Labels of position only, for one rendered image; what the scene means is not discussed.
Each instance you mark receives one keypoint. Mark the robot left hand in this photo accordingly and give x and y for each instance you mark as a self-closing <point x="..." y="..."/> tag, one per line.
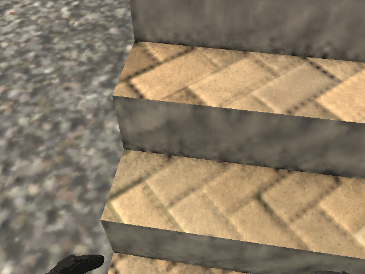
<point x="77" y="264"/>

